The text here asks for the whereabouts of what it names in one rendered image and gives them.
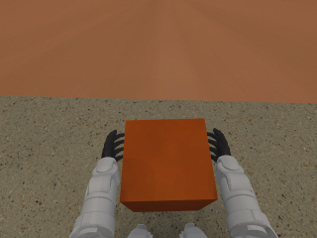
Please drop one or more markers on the carton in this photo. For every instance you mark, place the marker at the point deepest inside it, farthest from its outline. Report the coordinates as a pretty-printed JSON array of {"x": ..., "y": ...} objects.
[{"x": 167, "y": 166}]

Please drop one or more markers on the left robot thigh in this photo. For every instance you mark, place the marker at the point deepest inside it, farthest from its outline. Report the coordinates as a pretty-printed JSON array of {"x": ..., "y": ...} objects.
[{"x": 140, "y": 233}]

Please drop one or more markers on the robot right forearm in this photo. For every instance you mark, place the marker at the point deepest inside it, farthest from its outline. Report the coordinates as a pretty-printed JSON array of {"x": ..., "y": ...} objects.
[{"x": 244, "y": 216}]

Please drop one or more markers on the right robot hand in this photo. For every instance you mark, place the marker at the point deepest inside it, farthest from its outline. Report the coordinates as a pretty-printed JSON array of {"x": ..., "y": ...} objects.
[{"x": 221, "y": 144}]

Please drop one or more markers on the left robot shin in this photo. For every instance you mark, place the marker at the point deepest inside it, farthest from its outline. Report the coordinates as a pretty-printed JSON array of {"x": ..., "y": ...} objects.
[{"x": 141, "y": 226}]

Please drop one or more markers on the left robot hand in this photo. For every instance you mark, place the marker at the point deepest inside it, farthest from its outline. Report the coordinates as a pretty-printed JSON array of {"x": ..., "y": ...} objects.
[{"x": 109, "y": 150}]

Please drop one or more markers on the robot left forearm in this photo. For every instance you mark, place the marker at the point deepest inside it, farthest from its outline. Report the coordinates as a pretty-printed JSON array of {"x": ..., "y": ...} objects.
[{"x": 97, "y": 213}]

